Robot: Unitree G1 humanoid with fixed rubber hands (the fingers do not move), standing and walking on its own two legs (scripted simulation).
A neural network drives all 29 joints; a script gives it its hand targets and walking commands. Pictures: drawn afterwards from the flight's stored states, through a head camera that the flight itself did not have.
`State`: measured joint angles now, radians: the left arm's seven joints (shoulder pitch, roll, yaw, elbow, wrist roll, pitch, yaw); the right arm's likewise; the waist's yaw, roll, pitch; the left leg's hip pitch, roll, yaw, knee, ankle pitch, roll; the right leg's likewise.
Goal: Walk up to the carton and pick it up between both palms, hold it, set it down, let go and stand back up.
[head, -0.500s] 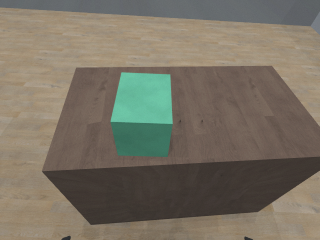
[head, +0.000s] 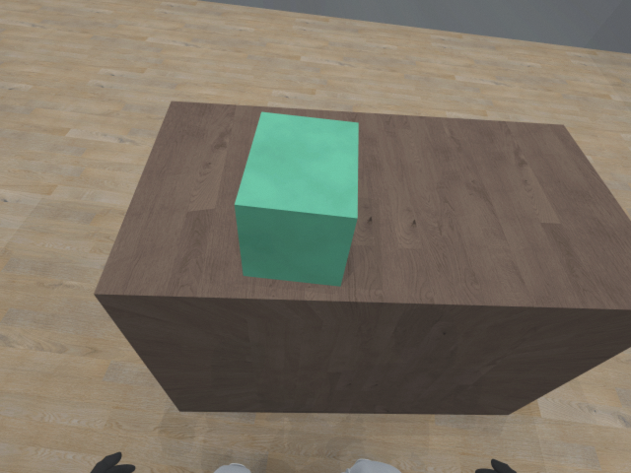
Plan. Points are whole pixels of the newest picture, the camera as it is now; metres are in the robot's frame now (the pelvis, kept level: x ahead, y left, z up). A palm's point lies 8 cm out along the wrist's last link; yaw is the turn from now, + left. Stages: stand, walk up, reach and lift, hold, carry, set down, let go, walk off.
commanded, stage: walk up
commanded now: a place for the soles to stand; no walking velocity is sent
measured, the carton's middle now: (301, 199) +0.52 +0.01 +0.01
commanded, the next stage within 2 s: none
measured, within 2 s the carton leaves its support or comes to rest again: neither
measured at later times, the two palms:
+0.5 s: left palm out of the picture +0.07 +0.25 -0.10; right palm out of the picture +0.14 -0.24 -0.09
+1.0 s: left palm out of the picture +0.03 +0.28 -0.10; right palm out of the picture +0.11 -0.23 -0.10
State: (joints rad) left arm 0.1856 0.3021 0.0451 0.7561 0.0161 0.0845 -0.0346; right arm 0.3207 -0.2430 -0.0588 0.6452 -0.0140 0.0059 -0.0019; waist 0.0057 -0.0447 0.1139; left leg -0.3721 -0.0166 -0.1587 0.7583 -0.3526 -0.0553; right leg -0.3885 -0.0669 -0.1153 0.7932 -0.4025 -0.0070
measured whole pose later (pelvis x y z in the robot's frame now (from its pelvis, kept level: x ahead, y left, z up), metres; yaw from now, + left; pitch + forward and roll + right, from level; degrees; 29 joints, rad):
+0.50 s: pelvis +0.00 -0.01 +0.02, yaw +7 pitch -2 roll +0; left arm 0.23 0.26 -0.01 0.77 -0.01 0.03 -0.02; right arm 0.27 -0.22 -0.02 0.70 0.00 0.00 0.01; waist 0.02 0.00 0.05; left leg -0.30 -0.04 -0.16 0.63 -0.29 -0.03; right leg -0.28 -0.08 -0.20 0.62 -0.30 -0.02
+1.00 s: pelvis +0.02 +0.02 +0.02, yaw +6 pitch -2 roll +0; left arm 0.37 0.26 0.03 0.81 0.02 0.02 0.00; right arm 0.33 -0.23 -0.05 0.78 -0.01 0.02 0.03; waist 0.02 0.01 0.02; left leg -0.25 -0.05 -0.11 0.62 -0.33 0.01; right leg -0.24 -0.10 -0.16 0.60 -0.31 0.02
